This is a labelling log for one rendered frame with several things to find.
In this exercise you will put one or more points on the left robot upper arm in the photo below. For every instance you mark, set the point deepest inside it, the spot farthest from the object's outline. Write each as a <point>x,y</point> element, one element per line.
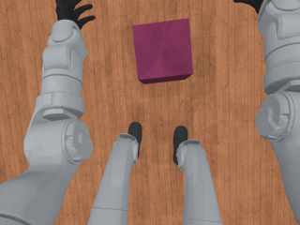
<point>54,151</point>

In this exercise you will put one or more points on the left robot hand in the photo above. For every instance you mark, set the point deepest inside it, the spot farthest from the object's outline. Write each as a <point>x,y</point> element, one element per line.
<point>65,11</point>

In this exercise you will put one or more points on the carton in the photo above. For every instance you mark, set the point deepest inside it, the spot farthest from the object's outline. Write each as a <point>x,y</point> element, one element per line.
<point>163,51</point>

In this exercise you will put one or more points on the left robot forearm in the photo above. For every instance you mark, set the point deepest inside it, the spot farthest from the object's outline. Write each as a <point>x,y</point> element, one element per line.
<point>62,75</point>

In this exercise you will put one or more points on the robot left thigh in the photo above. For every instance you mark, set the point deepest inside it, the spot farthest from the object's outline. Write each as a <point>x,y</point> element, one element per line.
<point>111,203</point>

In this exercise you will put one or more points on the robot left shin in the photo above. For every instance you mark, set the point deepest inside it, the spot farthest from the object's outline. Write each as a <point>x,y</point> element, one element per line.
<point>125,136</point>

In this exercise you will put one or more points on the right robot upper arm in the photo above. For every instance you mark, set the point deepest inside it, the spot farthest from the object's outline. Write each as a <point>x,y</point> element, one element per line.
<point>278,121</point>

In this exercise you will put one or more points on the right robot hand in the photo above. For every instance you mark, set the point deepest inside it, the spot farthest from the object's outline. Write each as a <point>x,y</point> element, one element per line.
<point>254,3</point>

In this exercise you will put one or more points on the right robot forearm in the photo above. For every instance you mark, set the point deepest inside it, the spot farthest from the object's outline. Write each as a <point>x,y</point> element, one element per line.
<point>279,25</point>

